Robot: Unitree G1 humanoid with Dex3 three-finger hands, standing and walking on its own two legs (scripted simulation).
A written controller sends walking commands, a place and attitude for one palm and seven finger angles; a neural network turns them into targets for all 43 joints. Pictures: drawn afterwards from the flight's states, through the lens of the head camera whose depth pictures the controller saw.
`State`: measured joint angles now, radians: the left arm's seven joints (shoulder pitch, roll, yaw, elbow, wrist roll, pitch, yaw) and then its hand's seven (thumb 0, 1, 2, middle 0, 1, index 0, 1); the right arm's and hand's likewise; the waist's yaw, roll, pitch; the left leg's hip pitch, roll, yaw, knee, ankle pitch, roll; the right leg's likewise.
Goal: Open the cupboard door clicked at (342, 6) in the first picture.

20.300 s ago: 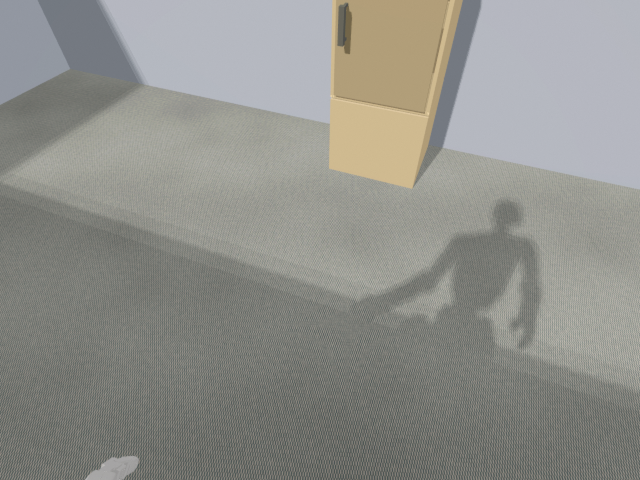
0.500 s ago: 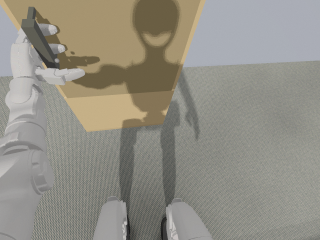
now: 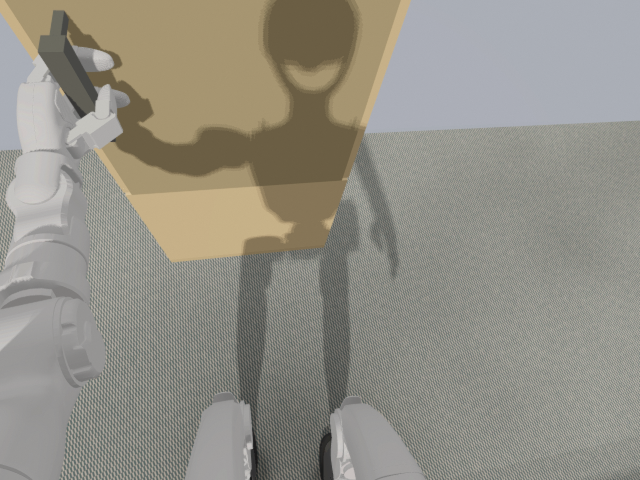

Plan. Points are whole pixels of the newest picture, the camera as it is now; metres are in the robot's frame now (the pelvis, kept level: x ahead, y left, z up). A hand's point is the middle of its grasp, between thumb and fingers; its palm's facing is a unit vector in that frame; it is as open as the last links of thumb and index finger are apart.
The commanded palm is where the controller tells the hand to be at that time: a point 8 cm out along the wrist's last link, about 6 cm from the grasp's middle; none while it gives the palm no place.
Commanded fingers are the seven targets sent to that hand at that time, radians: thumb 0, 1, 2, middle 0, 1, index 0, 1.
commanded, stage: pull the door open along its arc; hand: left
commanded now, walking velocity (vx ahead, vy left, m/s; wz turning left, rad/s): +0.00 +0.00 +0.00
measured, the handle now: (84, 82) +0.57 +0.24 +0.06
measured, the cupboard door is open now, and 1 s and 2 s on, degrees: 0 33 44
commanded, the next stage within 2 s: open thumb and fingers to let go in 1.18 s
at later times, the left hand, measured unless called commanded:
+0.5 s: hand (119, 171) +0.46 +0.19 +0.06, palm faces +0.04 -1.00 -0.01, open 5.8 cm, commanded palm +0.40 +0.24 +0.06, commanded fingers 0.00 0.90 0.90 -0.40 -1.35 -0.40 -1.35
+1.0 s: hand (200, 265) +0.35 +0.11 +0.06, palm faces +0.47 -0.88 +0.02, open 5.8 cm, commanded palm +0.28 +0.13 +0.06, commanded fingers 0.00 0.90 0.90 -0.40 -1.35 -0.40 -1.35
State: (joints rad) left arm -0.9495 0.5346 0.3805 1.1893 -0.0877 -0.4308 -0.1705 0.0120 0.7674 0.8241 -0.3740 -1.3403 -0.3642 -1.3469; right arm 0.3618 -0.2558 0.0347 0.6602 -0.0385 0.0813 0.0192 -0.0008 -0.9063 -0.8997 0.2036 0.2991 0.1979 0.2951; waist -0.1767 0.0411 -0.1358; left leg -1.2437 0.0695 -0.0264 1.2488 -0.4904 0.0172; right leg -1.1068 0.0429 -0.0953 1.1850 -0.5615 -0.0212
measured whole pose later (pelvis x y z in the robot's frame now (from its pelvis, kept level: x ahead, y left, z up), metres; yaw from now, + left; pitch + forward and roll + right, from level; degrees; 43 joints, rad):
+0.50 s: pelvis +0.02 +0.00 +0.02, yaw -1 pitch +24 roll -3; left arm -0.50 0.35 0.33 0.80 -0.18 -0.44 -0.20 0.01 0.73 0.74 -0.36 -1.35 -0.36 -1.35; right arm 0.36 -0.24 0.01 0.59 0.00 0.10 0.04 0.00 -0.91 -0.90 0.20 0.30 0.20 0.30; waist -0.12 0.04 -0.18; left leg -1.06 0.07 0.03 1.14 -0.50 0.02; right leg -0.96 0.04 -0.04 1.10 -0.56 -0.01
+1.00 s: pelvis +0.01 -0.03 +0.02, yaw +3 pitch +18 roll -1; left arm -0.12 -0.06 -0.02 0.43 0.03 -0.44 0.52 0.01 0.71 0.75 -0.33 -1.35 -0.37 -1.34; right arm 0.21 -0.18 -0.01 0.58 -0.08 0.05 0.06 0.00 -0.91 -0.90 0.20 0.30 0.20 0.29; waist -0.02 0.02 -0.18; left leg -0.97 0.04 0.00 1.13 -0.47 -0.02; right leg -0.87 0.02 -0.08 1.13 -0.58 -0.05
